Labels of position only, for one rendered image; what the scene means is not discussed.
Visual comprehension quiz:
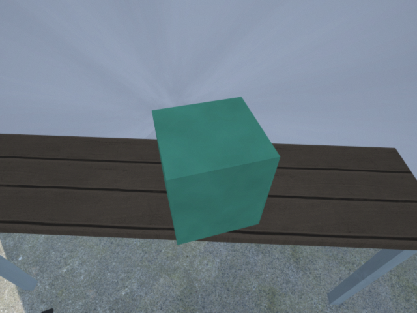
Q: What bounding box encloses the carton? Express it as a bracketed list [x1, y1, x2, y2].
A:
[152, 97, 280, 245]

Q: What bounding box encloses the table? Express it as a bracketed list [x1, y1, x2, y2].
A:
[0, 134, 417, 305]

